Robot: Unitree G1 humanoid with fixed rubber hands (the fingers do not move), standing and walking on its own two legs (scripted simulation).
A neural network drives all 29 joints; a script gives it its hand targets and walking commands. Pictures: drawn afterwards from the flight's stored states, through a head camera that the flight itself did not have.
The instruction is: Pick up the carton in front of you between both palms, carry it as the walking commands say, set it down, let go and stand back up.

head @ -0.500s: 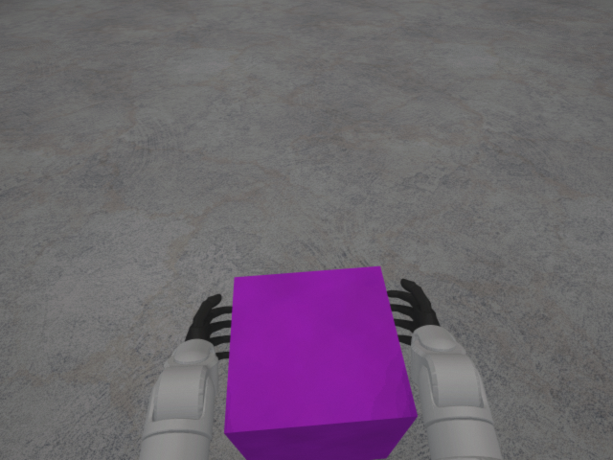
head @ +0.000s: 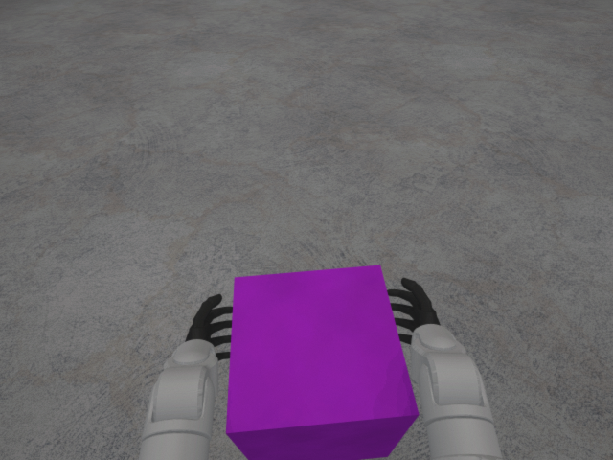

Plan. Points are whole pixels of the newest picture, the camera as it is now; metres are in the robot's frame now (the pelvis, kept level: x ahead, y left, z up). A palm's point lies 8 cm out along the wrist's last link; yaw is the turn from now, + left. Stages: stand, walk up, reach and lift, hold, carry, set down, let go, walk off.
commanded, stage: carry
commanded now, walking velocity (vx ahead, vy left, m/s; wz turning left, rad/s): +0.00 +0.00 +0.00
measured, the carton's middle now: (315, 372) +0.29 +0.00 -0.07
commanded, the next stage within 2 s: none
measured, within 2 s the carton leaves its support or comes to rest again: neither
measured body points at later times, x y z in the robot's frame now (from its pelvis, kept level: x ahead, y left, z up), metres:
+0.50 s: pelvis +0.00 +0.00 +0.00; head +0.00 -0.01 +0.45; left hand +0.30 +0.15 +0.02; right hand +0.31 -0.15 +0.03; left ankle -0.07 +0.08 -0.73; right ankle +0.09 -0.09 -0.73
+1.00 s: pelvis +0.01 +0.01 +0.00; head -0.01 +0.01 +0.45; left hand +0.30 +0.16 +0.02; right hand +0.31 -0.14 +0.03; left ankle -0.07 +0.08 -0.73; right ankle +0.09 -0.09 -0.73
